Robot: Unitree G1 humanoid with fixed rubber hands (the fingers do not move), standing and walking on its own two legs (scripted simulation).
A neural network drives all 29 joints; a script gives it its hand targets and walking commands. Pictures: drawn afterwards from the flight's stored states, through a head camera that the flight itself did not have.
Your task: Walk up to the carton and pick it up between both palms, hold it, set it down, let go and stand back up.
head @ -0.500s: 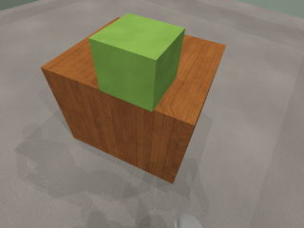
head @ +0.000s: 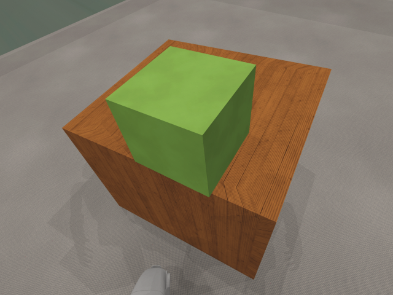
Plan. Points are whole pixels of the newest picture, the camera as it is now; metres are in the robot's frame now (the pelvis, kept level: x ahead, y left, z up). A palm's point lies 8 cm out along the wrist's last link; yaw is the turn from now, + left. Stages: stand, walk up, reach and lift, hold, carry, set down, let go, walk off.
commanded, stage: walk up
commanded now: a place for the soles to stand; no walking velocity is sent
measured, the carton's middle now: (188, 118) +0.59 +0.04 +0.00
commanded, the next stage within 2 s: none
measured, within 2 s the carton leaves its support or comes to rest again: neither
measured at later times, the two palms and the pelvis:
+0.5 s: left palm (56, 292) +0.17 +0.36 -0.15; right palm (262, 273) +0.20 -0.13 -0.14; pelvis +0.11 +0.11 -0.02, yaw -5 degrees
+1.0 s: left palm out of the picture +0.15 +0.36 -0.12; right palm out of the picture +0.06 -0.13 -0.15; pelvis +0.07 +0.13 -0.01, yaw -12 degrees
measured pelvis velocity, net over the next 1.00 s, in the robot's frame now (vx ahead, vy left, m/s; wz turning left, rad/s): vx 0.07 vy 0.13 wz -0.20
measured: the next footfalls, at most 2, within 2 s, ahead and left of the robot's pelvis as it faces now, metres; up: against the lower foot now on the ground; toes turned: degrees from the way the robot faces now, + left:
left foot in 0.24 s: +0.24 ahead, +0.18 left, +0.00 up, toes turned +6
right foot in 0.76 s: +0.10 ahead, +0.02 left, +0.00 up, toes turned -13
